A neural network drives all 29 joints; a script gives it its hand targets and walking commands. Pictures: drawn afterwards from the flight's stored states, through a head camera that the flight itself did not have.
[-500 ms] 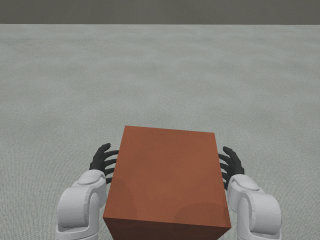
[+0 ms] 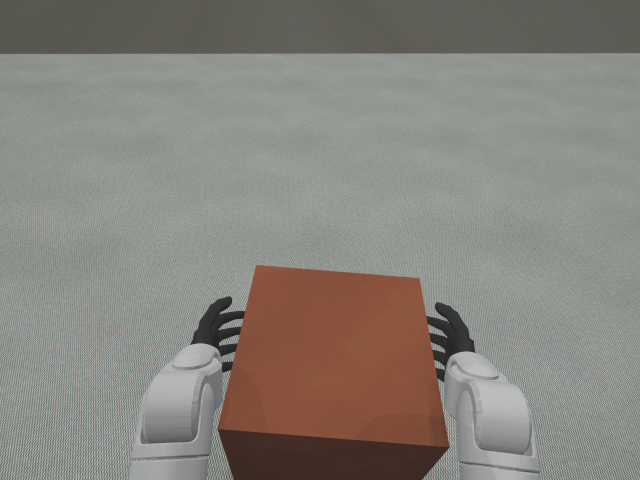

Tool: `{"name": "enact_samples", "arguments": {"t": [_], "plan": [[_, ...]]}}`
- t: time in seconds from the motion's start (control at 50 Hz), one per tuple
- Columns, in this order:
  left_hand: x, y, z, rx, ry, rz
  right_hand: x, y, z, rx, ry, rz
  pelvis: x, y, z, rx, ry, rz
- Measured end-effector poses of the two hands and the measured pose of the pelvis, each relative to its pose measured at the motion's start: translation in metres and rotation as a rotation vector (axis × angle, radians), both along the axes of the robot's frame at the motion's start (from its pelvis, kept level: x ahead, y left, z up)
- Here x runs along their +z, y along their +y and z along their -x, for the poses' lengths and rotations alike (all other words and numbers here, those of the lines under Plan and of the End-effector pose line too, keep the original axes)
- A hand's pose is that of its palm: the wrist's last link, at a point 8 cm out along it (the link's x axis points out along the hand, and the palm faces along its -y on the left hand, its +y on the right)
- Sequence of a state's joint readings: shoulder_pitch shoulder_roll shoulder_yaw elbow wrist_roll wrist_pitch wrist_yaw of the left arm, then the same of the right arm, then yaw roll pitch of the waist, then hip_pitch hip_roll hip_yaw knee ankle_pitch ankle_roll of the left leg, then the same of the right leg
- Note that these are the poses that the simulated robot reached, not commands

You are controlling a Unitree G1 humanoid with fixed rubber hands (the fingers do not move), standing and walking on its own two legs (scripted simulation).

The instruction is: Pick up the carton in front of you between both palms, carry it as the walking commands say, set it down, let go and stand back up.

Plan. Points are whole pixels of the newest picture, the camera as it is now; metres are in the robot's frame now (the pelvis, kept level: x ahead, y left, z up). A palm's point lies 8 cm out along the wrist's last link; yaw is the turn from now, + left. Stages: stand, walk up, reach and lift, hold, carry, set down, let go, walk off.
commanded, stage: carry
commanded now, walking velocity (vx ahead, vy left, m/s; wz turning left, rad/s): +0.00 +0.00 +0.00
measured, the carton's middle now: (327, 391) +0.26 +0.00 -0.01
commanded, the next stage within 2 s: hold in 0.60 s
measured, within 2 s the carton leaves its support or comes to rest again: neither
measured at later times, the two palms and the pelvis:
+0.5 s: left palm (213, 364) +0.26 +0.15 +0.04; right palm (453, 371) +0.27 -0.15 +0.04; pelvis -0.02 +0.00 +0.00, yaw +0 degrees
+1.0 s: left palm (198, 400) +0.22 +0.15 +0.05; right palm (458, 396) +0.23 -0.15 +0.05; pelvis -0.06 -0.01 +0.01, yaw +2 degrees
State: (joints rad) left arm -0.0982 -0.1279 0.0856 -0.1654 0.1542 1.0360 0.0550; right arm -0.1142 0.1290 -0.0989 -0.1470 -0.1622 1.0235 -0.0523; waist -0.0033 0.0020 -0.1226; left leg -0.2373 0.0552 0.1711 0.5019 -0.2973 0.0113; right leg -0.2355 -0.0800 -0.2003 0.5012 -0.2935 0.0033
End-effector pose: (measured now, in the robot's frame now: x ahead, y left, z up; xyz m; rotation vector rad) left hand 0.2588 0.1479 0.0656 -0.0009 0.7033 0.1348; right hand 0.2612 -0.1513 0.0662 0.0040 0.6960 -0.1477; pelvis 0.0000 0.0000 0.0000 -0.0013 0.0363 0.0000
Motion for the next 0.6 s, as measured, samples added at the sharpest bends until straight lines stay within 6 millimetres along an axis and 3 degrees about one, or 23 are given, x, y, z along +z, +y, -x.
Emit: {"name": "enact_samples", "arguments": {"t": [0.32, 0.6], "plan": [[-0.033, -0.001, -0.003, -0.030, -0.013, -0.033, -0.032, 0.000, -0.003, 0.034, -0.013, 0.030, 0.001, -0.002, 0.022, -0.002, -0.003, 0.000], [-0.024, -0.003, -0.004, -0.028, -0.050, -0.031, -0.023, -0.002, -0.003, 0.027, -0.050, 0.024, 0.000, -0.003, 0.024, -0.001, 0.002, -0.001]]}}
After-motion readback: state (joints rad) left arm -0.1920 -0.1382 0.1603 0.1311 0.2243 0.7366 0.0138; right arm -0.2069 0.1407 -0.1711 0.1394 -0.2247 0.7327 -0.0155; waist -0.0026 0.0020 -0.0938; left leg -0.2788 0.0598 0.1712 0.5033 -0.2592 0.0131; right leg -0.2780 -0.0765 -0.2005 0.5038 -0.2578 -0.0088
